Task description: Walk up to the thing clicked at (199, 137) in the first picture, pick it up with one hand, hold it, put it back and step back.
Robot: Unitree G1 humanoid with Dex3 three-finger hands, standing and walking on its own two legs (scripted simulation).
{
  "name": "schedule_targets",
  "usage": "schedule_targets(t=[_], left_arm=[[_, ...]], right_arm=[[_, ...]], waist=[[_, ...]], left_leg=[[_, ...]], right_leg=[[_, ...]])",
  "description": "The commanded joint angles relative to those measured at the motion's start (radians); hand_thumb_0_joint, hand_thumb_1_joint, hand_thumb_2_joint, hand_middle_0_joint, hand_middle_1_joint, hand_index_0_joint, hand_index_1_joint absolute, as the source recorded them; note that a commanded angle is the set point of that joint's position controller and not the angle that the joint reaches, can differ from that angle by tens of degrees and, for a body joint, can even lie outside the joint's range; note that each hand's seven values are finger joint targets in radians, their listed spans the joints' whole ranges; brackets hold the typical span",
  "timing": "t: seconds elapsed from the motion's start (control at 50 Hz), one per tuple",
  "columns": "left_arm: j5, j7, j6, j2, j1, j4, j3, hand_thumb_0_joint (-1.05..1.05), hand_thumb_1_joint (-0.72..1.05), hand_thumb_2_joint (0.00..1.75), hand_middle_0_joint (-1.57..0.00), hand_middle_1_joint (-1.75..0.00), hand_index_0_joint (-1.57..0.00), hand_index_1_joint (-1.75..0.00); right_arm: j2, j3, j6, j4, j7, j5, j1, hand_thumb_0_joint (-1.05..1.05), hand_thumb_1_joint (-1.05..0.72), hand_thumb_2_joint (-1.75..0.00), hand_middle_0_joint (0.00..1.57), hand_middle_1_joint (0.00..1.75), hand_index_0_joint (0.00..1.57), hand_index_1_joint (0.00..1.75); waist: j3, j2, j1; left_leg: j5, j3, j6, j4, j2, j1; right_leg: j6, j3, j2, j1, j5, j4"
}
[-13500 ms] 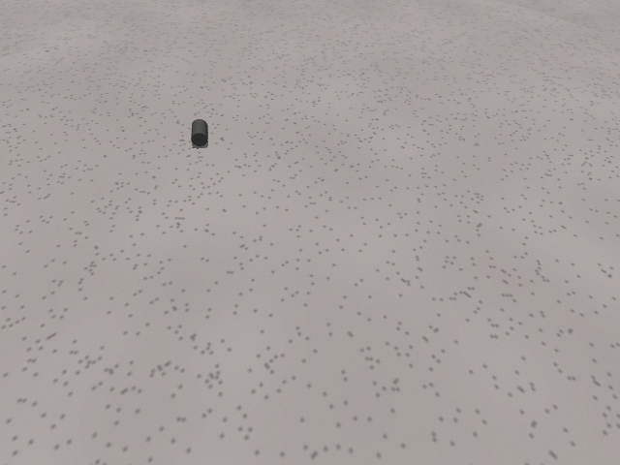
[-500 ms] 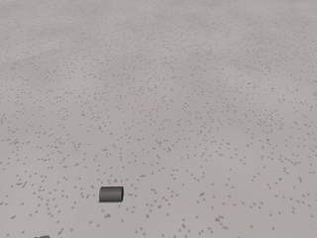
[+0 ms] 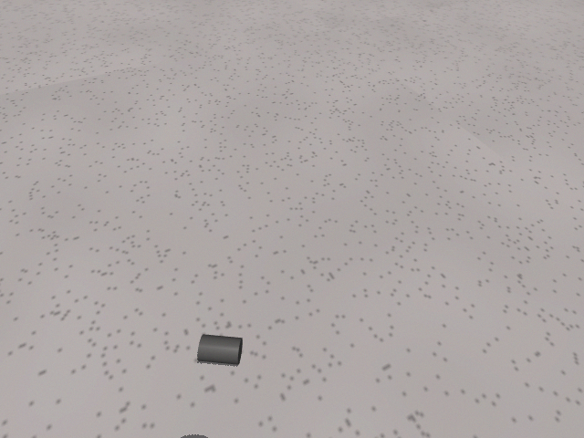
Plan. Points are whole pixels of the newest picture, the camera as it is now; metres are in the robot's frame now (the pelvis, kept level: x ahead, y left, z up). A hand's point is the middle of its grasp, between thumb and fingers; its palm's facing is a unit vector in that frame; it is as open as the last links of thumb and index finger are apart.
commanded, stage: stand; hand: left
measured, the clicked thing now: (220, 349) +0.48 +0.23 -0.73
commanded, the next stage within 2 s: none
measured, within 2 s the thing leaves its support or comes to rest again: neither
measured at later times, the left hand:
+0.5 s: hand out of the picture +0.09 +0.24 -0.14, palm faces -0.03 -0.94 -0.34, open 7.4 cm
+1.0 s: hand out of the picture +0.08 +0.24 -0.14, palm faces -0.04 -0.94 -0.33, open 7.4 cm
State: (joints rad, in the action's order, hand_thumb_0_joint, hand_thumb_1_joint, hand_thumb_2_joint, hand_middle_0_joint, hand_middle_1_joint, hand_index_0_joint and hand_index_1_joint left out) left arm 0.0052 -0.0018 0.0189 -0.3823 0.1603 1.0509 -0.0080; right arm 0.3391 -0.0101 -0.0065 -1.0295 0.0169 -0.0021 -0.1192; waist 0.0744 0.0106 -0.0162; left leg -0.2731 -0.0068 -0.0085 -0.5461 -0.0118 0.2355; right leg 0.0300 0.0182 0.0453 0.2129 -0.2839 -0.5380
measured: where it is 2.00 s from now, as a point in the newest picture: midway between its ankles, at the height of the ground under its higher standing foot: outside the picture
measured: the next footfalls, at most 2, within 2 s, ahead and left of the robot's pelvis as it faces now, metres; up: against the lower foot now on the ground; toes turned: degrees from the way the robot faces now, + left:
none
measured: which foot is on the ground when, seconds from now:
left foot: down 0.00-1.00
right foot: down 0.00-1.00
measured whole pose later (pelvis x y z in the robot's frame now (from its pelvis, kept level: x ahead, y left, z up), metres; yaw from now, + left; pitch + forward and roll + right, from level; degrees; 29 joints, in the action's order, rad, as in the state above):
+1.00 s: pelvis +0.00 -0.01 +0.01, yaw -1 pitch -2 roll +0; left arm 0.01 -0.01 0.01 -0.35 0.09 1.14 0.00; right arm 0.34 0.00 -0.01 -1.15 0.01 -0.01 -0.09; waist 0.06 0.00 0.01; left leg -0.16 0.00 -0.03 -0.33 -0.03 0.14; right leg 0.01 0.02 0.02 0.13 -0.18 -0.33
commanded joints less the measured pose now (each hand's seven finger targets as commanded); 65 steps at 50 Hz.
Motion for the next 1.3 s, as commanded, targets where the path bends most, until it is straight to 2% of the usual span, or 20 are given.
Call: schedule_targets(t=[0.0,0.02,0.06,0.1,0.14,0.3,0.38,0.46,0.48,0.56,0.64,0.66,0.7,0.72,0.78,0.8,0.9,1.14,1.28], left_arm=[[-0.011,0.003,0.02,-0.175,-0.067,-0.041,-0.031,0.0,0.9,0.9,-0.2,-0.3,-0.2,-0.3],[-0.008,0.003,0.021,-0.186,-0.068,-0.032,-0.033,0.0,0.9,0.9,-0.2,-0.3,-0.2,-0.3],[-0.005,0.004,0.023,-0.195,-0.067,-0.014,-0.034,0.0,0.9,0.9,-0.2,-0.3,-0.2,-0.3],[-0.005,0.003,0.024,-0.188,-0.076,-0.004,-0.033,0.0,0.9,0.9,-0.2,-0.3,-0.2,-0.3],[-0.006,0.005,0.024,-0.178,-0.086,0.005,-0.031,0.0,0.9,0.9,-0.2,-0.3,-0.2,-0.3],[-0.002,0.008,0.025,-0.182,-0.114,0.027,-0.034,0.0,0.9,0.9,-0.2,-0.3,-0.2,-0.3],[-0.002,0.007,0.024,-0.182,-0.121,0.032,-0.036,0.0,0.9,0.9,-0.2,-0.3,-0.2,-0.3],[0.002,0.004,0.018,-0.187,-0.135,0.036,-0.039,0.0,0.9,0.9,-0.2,-0.3,-0.2,-0.3],[0.002,0.005,0.02,-0.19,-0.128,0.035,-0.039,0.0,0.9,0.9,-0.2,-0.3,-0.2,-0.3],[0.002,0.005,0.021,-0.189,-0.13,0.033,-0.038,0.0,0.9,0.9,-0.2,-0.3,-0.2,-0.3],[-0.001,0.004,0.016,-0.192,-0.135,0.033,-0.039,0.0,0.9,0.9,-0.2,-0.3,-0.2,-0.3],[0.001,0.003,0.016,-0.188,-0.129,0.033,-0.038,0.0,0.9,0.9,-0.2,-0.3,-0.2,-0.3],[0.002,0.004,0.016,-0.189,-0.127,0.031,-0.038,0.0,0.9,0.9,-0.2,-0.3,-0.2,-0.3],[0.003,0.005,0.018,-0.19,-0.13,0.03,-0.038,0.0,0.9,0.9,-0.2,-0.3,-0.2,-0.3],[0.0,0.003,0.015,-0.186,-0.122,0.031,-0.038,0.0,0.9,0.9,-0.2,-0.3,-0.2,-0.3],[0.001,0.004,0.015,-0.185,-0.113,0.03,-0.036,0.0,0.9,0.9,-0.2,-0.3,-0.2,-0.3],[-0.002,0.002,0.014,-0.187,-0.118,0.029,-0.038,0.0,0.9,0.9,-0.2,-0.3,-0.2,-0.3],[-0.002,0.003,0.013,-0.183,-0.109,0.026,-0.035,0.0,0.9,0.9,-0.2,-0.3,-0.2,-0.3],[0.002,0.004,0.015,-0.183,-0.1,0.025,-0.034,0.0,0.9,0.9,-0.2,-0.3,-0.2,-0.3]], right_arm=[[0.255,-0.051,-0.033,0.034,-0.021,-0.007,0.074,0.0,-0.9,-0.9,0.2,0.3,0.2,0.3],[0.253,-0.051,-0.034,0.028,-0.022,-0.007,0.063,0.0,-0.9,-0.9,0.2,0.3,0.2,0.3],[0.236,-0.047,-0.032,0.017,-0.021,-0.001,0.071,0.0,-0.9,-0.9,0.2,0.3,0.2,0.3],[0.231,-0.044,-0.034,0.008,-0.022,0.001,0.072,0.0,-0.9,-0.9,0.2,0.3,0.2,0.3],[0.223,-0.042,-0.033,0.0,-0.021,0.002,0.1,0.0,-0.9,-0.9,0.2,0.3,0.2,0.3],[0.208,-0.042,-0.026,-0.024,-0.018,0.0,0.145,0.0,-0.9,-0.9,0.2,0.3,0.2,0.3],[0.21,-0.04,-0.027,-0.035,-0.016,-0.002,0.143,0.0,-0.9,-0.9,0.2,0.3,0.2,0.3],[0.213,-0.037,-0.023,-0.046,-0.015,-0.004,0.135,0.0,-0.9,-0.9,0.2,0.3,0.2,0.3],[0.212,-0.038,-0.025,-0.045,-0.014,-0.006,0.143,0.0,-0.9,-0.9,0.2,0.3,0.2,0.3],[0.212,-0.036,-0.023,-0.053,-0.012,-0.005,0.121,0.0,-0.9,-0.9,0.2,0.3,0.2,0.3],[0.213,-0.035,-0.022,-0.061,-0.013,-0.008,0.097,0.0,-0.9,-0.9,0.2,0.3,0.2,0.3],[0.22,-0.036,-0.022,-0.061,-0.012,-0.009,0.096,0.0,-0.9,-0.9,0.2,0.3,0.2,0.3],[0.213,-0.035,-0.022,-0.06,-0.012,-0.008,0.098,0.0,-0.9,-0.9,0.2,0.3,0.2,0.3],[0.212,-0.036,-0.022,-0.058,-0.013,-0.008,0.095,0.0,-0.9,-0.9,0.2,0.3,0.2,0.3],[0.221,-0.036,-0.024,-0.064,-0.015,-0.01,0.084,0.0,-0.9,-0.9,0.2,0.3,0.2,0.3],[0.219,-0.037,-0.024,-0.064,-0.015,-0.008,0.085,0.0,-0.9,-0.9,0.2,0.3,0.2,0.3],[0.217,-0.031,-0.026,-0.066,-0.019,-0.008,0.067,0.0,-0.9,-0.9,0.2,0.3,0.2,0.3],[0.221,-0.026,-0.025,-0.062,-0.021,-0.007,0.07,0.0,-0.9,-0.9,0.2,0.3,0.2,0.3],[0.224,-0.027,-0.026,-0.055,-0.021,-0.005,0.08,0.0,-0.9,-0.9,0.2,0.3,0.2,0.3]], waist=[[-0.085,-0.059,0.005],[-0.098,-0.04,0.01],[-0.092,-0.021,0.015],[-0.12,-0.025,0.021],[-0.111,-0.027,0.016],[-0.127,-0.016,0.015],[-0.117,-0.018,0.014],[-0.079,-0.012,0.017],[-0.088,-0.009,0.01],[-0.103,0.005,0.017],[-0.081,-0.002,0.021],[-0.088,-0.021,0.019],[-0.091,-0.004,0.016],[-0.113,0.001,0.019],[-0.104,-0.025,0.018],[-0.109,-0.018,0.016],[-0.118,-0.023,0.02],[-0.102,-0.015,0.019],[-0.125,-0.014,0.018]], left_leg=[[0.238,-0.141,0.052,0.176,-0.135,-0.065],[0.285,-0.127,0.047,0.176,-0.131,-0.081],[0.294,-0.107,0.041,0.183,-0.12,-0.095],[0.346,-0.094,0.038,0.187,-0.121,-0.134],[0.319,-0.093,0.034,0.201,-0.12,-0.126],[0.314,-0.076,0.022,0.235,-0.122,-0.153],[0.273,-0.072,0.015,0.252,-0.116,-0.131],[0.134,-0.073,0.011,0.279,-0.108,-0.099],[0.161,-0.078,0.013,0.275,-0.113,-0.12],[0.177,-0.077,0.014,0.269,-0.113,-0.123],[0.12,-0.077,0.011,0.28,-0.106,-0.094],[0.119,-0.08,0.013,0.283,-0.111,-0.099],[0.134,-0.081,0.015,0.275,-0.113,-0.1],[0.174,-0.078,0.015,0.269,-0.117,-0.117],[0.157,-0.079,0.014,0.273,-0.115,-0.11],[0.186,-0.083,0.014,0.275,-0.121,-0.12],[0.21,-0.077,0.015,0.27,-0.122,-0.117],[0.236,-0.071,0.01,0.267,-0.121,-0.13],[0.279,-0.066,0.013,0.257,-0.127,-0.158]], right_leg=[[-0.052,-0.072,0.057,-0.05,0.162,0.133],[-0.054,-0.072,0.063,-0.061,0.199,0.13],[-0.053,-0.079,0.072,-0.069,0.241,0.158],[-0.05,-0.077,0.075,-0.084,0.288,0.162],[-0.046,-0.077,0.079,-0.098,0.266,0.184],[-0.042,-0.079,0.09,-0.124,0.284,0.226],[-0.041,-0.084,0.091,-0.132,0.251,0.244],[-0.039,-0.091,0.089,-0.102,0.124,0.276],[-0.043,-0.092,0.091,-0.093,0.131,0.274],[-0.04,-0.093,0.092,-0.1,0.15,0.283],[-0.042,-0.1,0.09,-0.084,0.072,0.295],[-0.043,-0.095,0.087,-0.085,0.079,0.288],[-0.042,-0.095,0.09,-0.091,0.085,0.289],[-0.044,-0.097,0.094,-0.099,0.129,0.283],[-0.044,-0.093,0.086,-0.095,0.124,0.276],[-0.045,-0.089,0.087,-0.098,0.144,0.269],[-0.047,-0.095,0.091,-0.111,0.184,0.256],[-0.043,-0.085,0.086,-0.103,0.202,0.263],[-0.042,-0.083,0.089,-0.114,0.26,0.259]])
